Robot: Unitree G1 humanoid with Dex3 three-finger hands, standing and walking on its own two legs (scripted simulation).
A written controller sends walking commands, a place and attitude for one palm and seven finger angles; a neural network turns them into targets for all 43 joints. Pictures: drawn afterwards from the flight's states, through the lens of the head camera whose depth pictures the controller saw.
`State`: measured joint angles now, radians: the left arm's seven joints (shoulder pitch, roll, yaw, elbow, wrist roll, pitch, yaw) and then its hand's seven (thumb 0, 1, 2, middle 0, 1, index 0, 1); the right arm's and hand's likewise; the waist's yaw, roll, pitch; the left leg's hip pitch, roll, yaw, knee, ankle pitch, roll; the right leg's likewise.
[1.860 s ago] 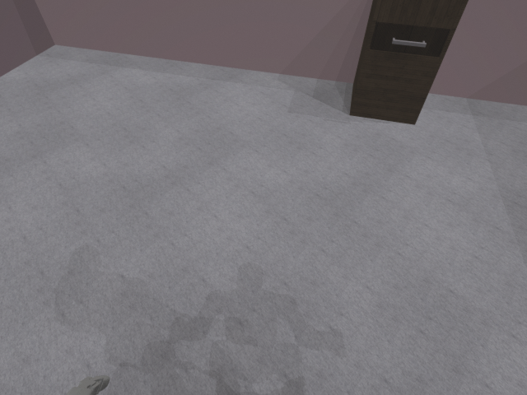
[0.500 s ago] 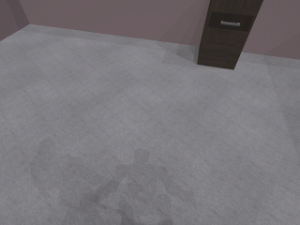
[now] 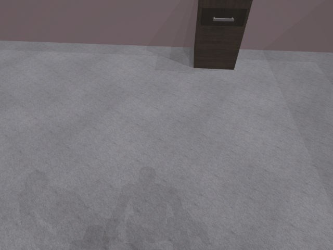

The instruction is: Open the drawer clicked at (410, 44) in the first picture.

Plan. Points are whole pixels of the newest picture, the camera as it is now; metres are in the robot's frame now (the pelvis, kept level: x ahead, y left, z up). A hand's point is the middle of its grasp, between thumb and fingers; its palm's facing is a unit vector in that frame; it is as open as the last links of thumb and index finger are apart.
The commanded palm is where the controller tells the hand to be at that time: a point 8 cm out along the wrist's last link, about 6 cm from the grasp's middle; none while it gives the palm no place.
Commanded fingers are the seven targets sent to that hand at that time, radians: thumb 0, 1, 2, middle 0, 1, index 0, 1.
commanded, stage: walk to a spot facing it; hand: left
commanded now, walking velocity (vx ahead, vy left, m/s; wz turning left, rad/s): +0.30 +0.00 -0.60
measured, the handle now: (223, 18) +1.99 -0.37 -0.23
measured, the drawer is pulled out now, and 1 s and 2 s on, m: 0.00 0.00 0.00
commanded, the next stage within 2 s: none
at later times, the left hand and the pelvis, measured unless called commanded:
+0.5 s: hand (102, 246) +0.17 +0.20 -0.17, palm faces -0.12 -0.97 -0.20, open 7.4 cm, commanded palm none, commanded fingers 0.00 0.90 0.90 -0.20 -0.30 -0.20 -0.30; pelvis +0.18 +0.01 +0.00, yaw -13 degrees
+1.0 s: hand (153, 134) +0.57 +0.10 -0.16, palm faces -0.53 -0.84 -0.14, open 7.4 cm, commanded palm none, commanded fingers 0.00 0.90 0.90 -0.20 -0.30 -0.20 -0.30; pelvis +0.39 +0.01 +0.01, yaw -29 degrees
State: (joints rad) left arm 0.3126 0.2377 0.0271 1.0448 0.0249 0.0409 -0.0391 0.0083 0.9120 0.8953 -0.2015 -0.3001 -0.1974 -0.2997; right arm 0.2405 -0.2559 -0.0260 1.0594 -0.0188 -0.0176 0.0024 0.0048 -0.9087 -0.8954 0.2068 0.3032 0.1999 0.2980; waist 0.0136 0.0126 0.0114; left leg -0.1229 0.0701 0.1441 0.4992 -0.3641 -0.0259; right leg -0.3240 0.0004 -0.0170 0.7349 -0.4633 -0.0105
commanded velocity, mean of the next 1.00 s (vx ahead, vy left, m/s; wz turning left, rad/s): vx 0.35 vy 0.00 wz -0.44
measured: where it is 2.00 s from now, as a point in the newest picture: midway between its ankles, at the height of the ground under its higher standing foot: (211, 165)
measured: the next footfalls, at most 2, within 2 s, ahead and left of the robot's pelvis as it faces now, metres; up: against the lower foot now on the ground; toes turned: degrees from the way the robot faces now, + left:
left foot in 0.52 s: +0.35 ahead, +0.10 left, +0.00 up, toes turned -9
right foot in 1.14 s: +0.50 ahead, -0.18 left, +0.00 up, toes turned -40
